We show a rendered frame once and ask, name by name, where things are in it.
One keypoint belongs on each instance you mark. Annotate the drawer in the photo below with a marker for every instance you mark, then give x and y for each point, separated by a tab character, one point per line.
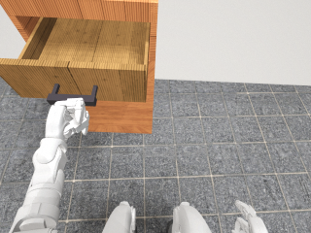
79	53

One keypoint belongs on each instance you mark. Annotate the handle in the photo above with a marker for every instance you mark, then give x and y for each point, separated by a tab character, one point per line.
90	100

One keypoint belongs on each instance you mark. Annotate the right robot thigh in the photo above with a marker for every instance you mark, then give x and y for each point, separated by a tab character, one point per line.
187	219

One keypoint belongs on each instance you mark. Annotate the left robot forearm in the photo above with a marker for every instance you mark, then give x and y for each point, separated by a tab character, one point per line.
41	203

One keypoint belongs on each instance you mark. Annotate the robot thigh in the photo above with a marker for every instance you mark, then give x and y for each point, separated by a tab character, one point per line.
121	220
187	219

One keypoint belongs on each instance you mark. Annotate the right robot hand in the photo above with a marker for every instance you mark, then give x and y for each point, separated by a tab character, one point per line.
254	224

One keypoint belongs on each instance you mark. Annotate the cabinet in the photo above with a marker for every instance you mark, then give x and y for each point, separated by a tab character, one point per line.
106	116

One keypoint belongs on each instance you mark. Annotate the left robot hand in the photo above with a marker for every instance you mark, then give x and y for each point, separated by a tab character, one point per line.
62	125

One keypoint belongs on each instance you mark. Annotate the left robot thigh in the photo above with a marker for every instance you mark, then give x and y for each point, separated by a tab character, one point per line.
121	220

